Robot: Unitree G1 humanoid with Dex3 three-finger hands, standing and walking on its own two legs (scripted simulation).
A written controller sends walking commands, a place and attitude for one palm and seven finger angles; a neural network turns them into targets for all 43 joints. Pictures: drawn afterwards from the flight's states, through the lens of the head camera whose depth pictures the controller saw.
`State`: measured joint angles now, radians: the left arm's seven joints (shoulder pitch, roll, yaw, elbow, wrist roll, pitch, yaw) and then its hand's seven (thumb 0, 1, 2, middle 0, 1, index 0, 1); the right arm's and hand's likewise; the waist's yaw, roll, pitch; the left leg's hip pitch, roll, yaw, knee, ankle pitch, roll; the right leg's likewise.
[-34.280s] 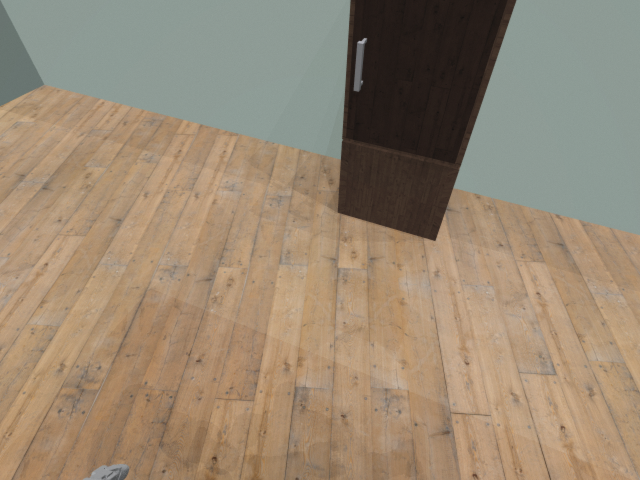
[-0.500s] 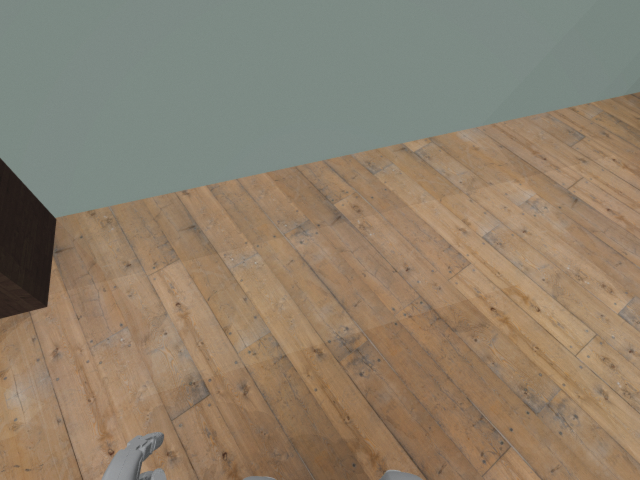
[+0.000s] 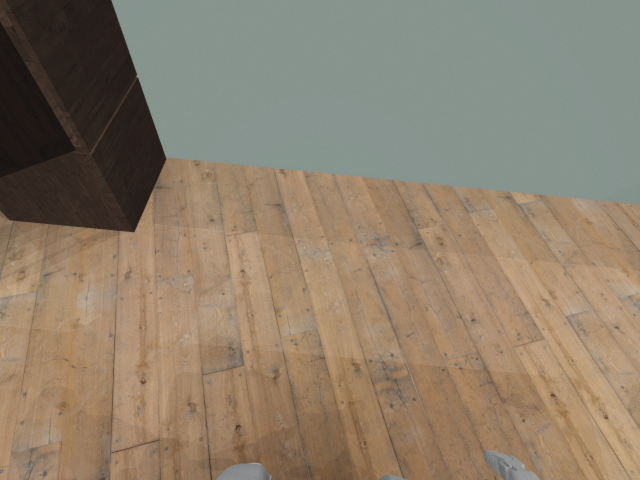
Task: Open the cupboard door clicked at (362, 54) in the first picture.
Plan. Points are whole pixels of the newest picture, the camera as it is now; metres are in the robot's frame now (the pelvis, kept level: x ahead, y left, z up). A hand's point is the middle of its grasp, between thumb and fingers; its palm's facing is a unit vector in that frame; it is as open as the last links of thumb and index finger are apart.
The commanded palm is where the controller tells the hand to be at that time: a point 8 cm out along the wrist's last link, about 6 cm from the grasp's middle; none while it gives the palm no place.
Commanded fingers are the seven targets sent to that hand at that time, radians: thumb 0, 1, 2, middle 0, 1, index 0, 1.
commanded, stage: turn to face it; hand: left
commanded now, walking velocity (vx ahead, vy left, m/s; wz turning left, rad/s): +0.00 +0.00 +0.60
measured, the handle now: out of the picture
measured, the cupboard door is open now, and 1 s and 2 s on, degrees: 42 42 42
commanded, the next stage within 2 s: take the last steps up to it in 1.04 s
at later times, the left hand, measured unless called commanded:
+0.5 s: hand out of the picture +0.05 +0.16 -0.13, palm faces +0.27 -0.92 -0.28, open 7.3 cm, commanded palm none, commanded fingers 0.00 0.90 0.90 -0.20 -0.30 -0.20 -0.30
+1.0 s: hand out of the picture -0.05 +0.19 -0.15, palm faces +0.55 -0.80 -0.24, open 7.4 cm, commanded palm none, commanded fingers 0.00 0.90 0.90 -0.20 -0.30 -0.20 -0.30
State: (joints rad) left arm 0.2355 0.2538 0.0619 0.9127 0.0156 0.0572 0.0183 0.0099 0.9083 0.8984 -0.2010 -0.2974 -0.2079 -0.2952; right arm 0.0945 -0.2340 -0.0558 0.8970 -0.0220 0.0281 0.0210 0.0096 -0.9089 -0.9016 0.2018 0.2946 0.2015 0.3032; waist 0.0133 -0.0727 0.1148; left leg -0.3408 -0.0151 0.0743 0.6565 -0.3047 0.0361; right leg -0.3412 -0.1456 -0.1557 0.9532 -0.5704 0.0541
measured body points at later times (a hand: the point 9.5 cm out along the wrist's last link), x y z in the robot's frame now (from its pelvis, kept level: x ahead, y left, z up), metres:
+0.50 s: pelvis +0.01 -0.06 +0.02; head +0.06 -0.07 +0.47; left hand +0.04 +0.21 -0.11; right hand +0.15 -0.30 -0.14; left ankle -0.04 +0.07 -0.63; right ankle +0.03 -0.16 -0.72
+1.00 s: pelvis +0.01 -0.03 +0.02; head +0.03 +0.01 +0.47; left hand -0.08 +0.23 -0.13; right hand +0.23 -0.18 -0.11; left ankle -0.03 +0.06 -0.72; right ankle +0.07 -0.18 -0.65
